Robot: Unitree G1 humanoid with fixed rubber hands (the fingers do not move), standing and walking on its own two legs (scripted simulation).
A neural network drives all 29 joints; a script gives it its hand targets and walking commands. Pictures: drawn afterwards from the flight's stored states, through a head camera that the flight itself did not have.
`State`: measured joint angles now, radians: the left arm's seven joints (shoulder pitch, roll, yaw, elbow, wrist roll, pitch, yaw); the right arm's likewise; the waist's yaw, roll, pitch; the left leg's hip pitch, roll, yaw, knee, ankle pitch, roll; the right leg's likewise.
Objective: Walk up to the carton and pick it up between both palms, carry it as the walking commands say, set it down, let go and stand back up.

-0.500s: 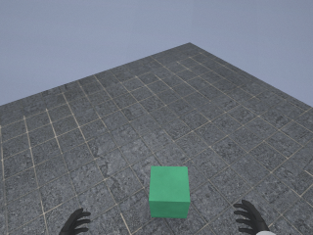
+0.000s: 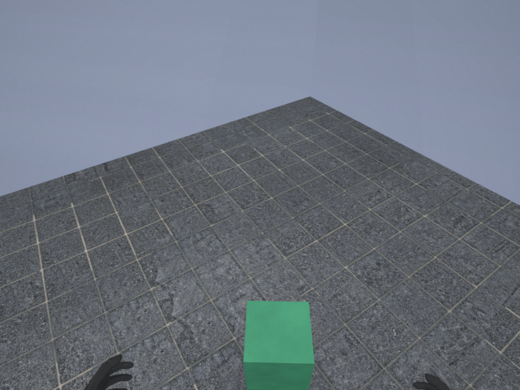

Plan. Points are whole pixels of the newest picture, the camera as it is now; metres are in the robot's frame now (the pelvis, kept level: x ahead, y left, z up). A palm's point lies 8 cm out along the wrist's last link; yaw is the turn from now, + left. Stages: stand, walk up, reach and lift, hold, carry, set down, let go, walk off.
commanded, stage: stand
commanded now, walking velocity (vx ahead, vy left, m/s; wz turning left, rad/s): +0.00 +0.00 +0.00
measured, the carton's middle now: (277, 347) +0.47 -0.05 -0.63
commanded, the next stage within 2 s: none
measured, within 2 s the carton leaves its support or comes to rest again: neither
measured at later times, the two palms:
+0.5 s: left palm out of the picture +0.10 +0.26 -0.08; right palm out of the picture +0.06 -0.29 -0.11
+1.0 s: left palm out of the picture +0.06 +0.26 -0.10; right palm out of the picture +0.01 -0.30 -0.12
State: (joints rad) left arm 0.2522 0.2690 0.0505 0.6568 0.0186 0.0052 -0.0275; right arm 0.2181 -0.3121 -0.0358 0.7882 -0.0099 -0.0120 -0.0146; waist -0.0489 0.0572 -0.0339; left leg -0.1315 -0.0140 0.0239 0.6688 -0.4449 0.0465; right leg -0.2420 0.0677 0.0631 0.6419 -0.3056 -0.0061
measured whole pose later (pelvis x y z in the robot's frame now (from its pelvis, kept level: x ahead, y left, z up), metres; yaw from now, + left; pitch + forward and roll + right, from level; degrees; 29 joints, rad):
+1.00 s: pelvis -0.04 -0.01 +0.01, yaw +0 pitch -7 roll +0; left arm 0.21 0.27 0.05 0.94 0.02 -0.01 -0.02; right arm 0.22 -0.31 -0.04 1.05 -0.01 -0.04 -0.02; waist -0.05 0.02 0.00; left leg -0.13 -0.02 0.02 0.60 -0.36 0.04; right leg -0.24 0.06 0.06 0.59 -0.22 -0.02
